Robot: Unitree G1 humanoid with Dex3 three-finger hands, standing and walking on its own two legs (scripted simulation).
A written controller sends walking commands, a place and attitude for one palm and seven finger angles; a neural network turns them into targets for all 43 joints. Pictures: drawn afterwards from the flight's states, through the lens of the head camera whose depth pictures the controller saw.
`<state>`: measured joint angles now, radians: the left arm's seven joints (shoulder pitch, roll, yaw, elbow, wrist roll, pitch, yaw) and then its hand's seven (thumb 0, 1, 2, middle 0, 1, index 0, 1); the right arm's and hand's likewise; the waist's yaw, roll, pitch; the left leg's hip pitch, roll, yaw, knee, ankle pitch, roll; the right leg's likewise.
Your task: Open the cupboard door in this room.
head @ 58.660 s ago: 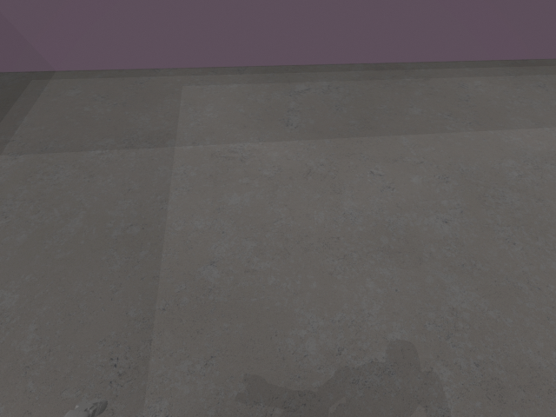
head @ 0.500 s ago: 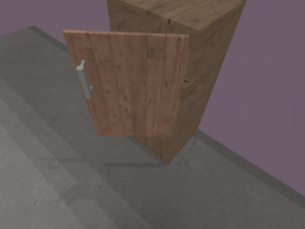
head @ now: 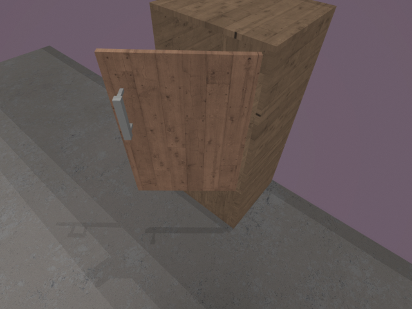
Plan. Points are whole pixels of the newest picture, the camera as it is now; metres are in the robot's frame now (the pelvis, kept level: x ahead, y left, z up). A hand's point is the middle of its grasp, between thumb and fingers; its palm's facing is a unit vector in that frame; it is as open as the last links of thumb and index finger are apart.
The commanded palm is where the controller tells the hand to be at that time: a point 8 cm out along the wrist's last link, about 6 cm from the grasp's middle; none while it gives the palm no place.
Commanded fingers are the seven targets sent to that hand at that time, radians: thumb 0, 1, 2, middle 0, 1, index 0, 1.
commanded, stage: shuffle to correct the standing spot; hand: left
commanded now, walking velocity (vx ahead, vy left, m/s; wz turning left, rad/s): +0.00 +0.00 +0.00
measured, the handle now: (124, 114) +0.60 +0.27 +0.02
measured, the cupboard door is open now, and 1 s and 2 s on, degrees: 40 40 40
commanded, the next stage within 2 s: come to a stop and stand still in 0.30 s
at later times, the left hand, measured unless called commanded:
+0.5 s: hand out of the picture +0.00 +0.20 -0.19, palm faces +0.02 -0.98 -0.19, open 7.4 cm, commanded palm none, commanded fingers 0.00 0.90 0.90 -0.20 -0.30 -0.20 -0.30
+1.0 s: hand out of the picture +0.11 +0.18 -0.16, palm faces +0.01 -0.98 -0.22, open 7.3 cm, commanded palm none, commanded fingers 0.00 0.90 0.90 -0.20 -0.30 -0.20 -0.30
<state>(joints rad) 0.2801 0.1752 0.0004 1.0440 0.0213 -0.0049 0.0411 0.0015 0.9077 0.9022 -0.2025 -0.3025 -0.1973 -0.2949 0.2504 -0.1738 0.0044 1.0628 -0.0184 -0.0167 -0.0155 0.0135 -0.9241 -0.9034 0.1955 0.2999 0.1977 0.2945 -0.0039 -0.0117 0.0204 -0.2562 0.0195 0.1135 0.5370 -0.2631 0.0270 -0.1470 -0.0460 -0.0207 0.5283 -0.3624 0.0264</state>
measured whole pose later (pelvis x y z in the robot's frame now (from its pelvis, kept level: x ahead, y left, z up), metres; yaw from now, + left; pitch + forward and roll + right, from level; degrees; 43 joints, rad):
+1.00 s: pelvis +0.05 +0.00 +0.01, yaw -1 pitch -1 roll +1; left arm 0.20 0.17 0.01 1.05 0.02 -0.01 0.04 0.00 0.93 0.90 -0.20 -0.30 -0.20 -0.30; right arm 0.26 -0.14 0.01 1.13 -0.02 -0.02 -0.03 0.01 -0.92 -0.90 0.20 0.30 0.20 0.29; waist -0.01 -0.01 0.03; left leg -0.11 0.01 0.13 0.42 -0.28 0.02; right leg -0.22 -0.01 -0.08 0.48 -0.24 -0.04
